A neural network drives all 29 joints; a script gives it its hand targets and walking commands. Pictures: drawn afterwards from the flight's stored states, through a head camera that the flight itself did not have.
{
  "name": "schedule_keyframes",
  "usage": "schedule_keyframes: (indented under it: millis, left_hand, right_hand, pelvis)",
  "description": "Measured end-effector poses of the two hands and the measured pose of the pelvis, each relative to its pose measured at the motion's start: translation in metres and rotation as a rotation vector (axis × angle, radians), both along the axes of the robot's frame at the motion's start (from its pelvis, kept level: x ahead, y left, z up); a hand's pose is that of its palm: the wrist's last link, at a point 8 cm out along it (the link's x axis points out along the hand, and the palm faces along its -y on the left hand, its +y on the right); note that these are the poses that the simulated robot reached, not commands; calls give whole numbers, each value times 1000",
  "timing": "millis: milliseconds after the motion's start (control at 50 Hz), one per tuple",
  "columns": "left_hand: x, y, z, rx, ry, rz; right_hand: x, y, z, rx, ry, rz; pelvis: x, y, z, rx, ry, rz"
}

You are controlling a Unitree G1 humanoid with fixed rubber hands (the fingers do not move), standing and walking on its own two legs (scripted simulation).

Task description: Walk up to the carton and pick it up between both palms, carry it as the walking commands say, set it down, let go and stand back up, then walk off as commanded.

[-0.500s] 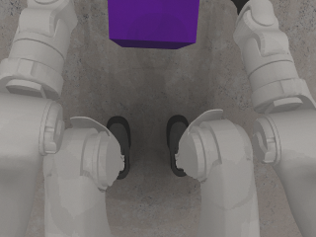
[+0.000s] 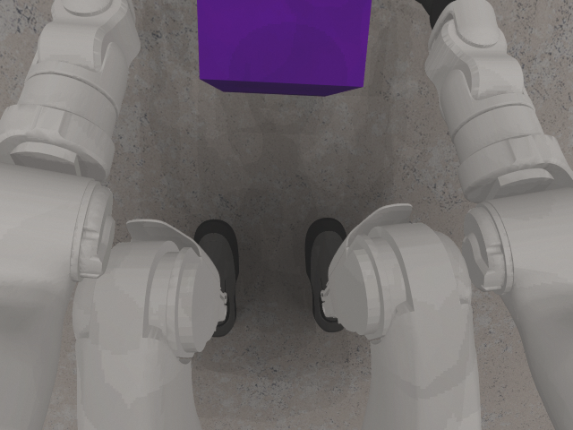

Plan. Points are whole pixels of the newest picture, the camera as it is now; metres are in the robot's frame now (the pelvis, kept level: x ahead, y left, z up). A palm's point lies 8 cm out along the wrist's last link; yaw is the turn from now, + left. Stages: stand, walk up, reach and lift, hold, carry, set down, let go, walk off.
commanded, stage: reach and lift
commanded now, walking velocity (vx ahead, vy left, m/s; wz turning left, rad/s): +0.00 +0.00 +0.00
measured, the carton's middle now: (280, 9) +0.53 -0.02 -0.24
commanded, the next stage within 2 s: none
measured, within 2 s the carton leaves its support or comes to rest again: leaves its support in 1.34 s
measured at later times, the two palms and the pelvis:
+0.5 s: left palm out of the picture +0.55 +0.11 -0.18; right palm out of the picture +0.54 -0.14 -0.17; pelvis +0.00 +0.00 +0.00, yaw +0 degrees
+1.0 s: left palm out of the picture +0.55 +0.11 -0.18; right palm out of the picture +0.54 -0.14 -0.17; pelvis +0.01 +0.01 -0.02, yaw +1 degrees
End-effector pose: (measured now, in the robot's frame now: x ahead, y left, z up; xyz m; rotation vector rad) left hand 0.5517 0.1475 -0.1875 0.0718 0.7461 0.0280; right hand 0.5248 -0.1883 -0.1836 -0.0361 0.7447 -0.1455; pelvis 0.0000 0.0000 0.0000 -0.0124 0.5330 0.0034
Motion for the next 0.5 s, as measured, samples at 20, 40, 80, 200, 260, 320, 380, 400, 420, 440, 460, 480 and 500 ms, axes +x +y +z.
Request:
schedule_keyframes:
  millis: [20, 40, 80, 200, 260, 320, 380, 400, 420, 440, 460, 480, 500]
  left_hand:
    - [0, -1, 0, -3, 0, -1]
    - [-1, -3, 0, -4, 3, -7]
    - [-2, -6, -1, -3, 10, -21]
    - [-1, -19, 1, -5, 11, -44]
    - [0, -27, 3, -16, 8, -53]
    - [0, -37, 4, -26, 9, -63]
    - [0, -39, 5, -20, 8, -46]
    - [0, -39, 5, -21, 8, -42]
    - [0, -39, 5, -19, 8, -42]
    - [0, -39, 5, -16, 8, -40]
    - [-1, -39, 5, -13, 7, -40]
    - [-1, -39, 5, -10, 7, -41]
    - [-1, -40, 5, -8, 8, -39]
  right_hand:
    - [-1, 0, 0, -3, 1, 2]
    - [-1, 1, 0, -4, 3, 6]
    - [-3, 2, -1, 0, 8, 11]
    - [-3, 8, 0, 5, 9, 26]
    - [-1, 14, 2, 11, 4, 38]
    - [3, 21, 4, 18, 2, 49]
    - [8, 31, 7, 24, -3, 63]
    - [9, 35, 8, 27, -3, 70]
    - [11, 40, 8, 32, 0, 77]
    - [12, 43, 9, 32, 3, 73]
    - [12, 44, 9, 23, 5, 60]
    - [11, 44, 10, 15, 7, 48]
    - [11, 44, 10, 11, 8, 42]
  pelvis:
    - [0, 0, 0, -1, 1, 0]
    - [0, 0, 1, -2, 1, -1]
    - [-1, 1, 2, -4, 2, -1]
    - [-2, 1, 4, -6, 4, 1]
    - [-2, 1, 4, -7, 4, 1]
    - [-3, 1, 4, -7, 3, 1]
    - [-3, 1, 5, -5, 5, -1]
    - [-2, 1, 5, -4, 7, -2]
    - [-2, 0, 5, -3, 9, -2]
    - [-2, 0, 5, -2, 11, -2]
    - [-1, 0, 5, -2, 12, -3]
    - [-1, 0, 4, -3, 12, -3]
    - [0, 1, 4, -3, 13, -2]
